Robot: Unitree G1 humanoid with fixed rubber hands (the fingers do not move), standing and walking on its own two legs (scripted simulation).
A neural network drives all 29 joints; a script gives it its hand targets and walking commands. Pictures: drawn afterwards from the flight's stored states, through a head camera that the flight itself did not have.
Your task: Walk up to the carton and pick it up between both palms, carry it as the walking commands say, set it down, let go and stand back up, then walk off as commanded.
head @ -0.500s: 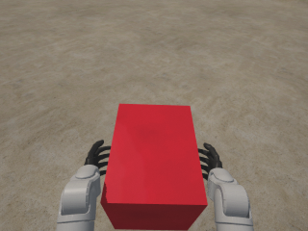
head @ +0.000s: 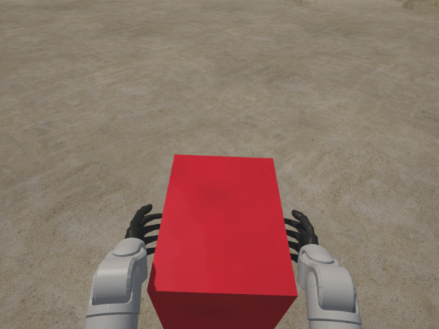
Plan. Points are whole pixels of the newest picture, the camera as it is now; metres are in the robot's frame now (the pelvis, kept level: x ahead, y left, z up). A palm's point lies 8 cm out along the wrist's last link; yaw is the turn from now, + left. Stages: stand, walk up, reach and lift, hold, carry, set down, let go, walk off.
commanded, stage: carry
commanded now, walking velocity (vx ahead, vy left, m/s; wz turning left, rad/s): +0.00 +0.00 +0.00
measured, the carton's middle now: (220, 243) +0.33 +0.00 -0.01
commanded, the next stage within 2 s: hold in 1.82 s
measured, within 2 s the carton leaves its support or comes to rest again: neither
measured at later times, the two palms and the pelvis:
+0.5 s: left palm (134, 263) +0.24 +0.15 +0.06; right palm (313, 269) +0.24 -0.15 +0.05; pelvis -0.03 +0.00 +0.00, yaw +0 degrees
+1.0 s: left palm (128, 288) +0.20 +0.15 +0.06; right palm (319, 295) +0.20 -0.15 +0.05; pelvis -0.07 +0.00 +0.01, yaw +0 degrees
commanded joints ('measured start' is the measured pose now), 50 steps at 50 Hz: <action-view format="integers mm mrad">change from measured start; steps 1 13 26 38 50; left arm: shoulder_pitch -440 -454 -476 -484 -486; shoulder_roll -739 -747 -745 -747 -741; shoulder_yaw -552 -563 -532 -502 -501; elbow -74 -147 -73 -16 -10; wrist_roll -277 -291 -266 -236 -227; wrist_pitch -34 -36 -39 -82 -112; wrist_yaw -201 -189 -199 -195 -190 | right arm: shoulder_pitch -440 -458 -469 -485 -482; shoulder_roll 729 746 751 751 738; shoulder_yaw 537 571 534 510 502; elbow -80 -152 -82 -38 -27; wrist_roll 244 280 248 228 218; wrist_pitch -32 -31 -35 -77 -106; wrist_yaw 197 193 200 200 199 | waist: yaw -11 -8 -10 -10 -9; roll -20 -2 -25 -28 -18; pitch -214 -252 -200 -192 -181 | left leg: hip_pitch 72 70 30 1 -18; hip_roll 135 137 124 114 114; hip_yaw -86 -94 -99 -109 -123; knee -33 -47 -91 -136 -169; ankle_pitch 846 711 527 374 327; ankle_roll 19 19 16 17 23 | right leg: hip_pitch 159 198 179 176 155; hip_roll -125 -139 -150 -150 -144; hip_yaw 93 114 128 135 137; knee -11 -45 -110 -166 -198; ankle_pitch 656 583 533 416 307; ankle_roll -8 -22 -24 -21 -14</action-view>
